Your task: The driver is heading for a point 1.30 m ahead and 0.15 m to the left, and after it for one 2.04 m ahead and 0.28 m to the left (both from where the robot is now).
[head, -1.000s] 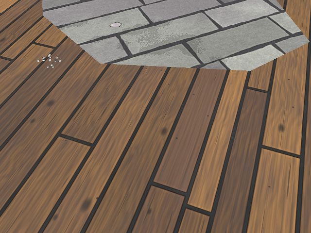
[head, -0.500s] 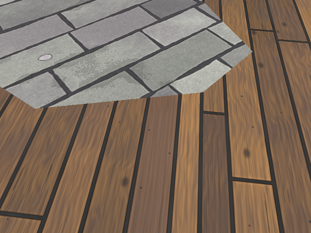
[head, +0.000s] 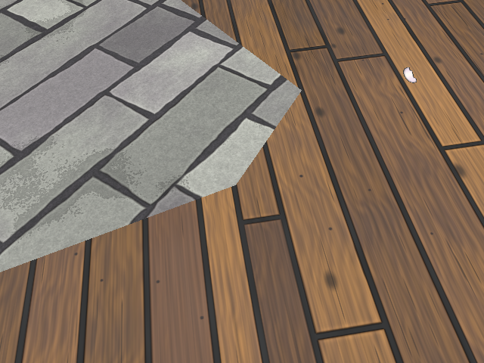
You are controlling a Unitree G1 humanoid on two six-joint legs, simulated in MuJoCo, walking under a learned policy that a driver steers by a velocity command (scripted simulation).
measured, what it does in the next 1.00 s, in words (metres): walks ahead: left foot, then right foot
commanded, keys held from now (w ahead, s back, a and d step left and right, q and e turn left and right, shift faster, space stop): w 1.00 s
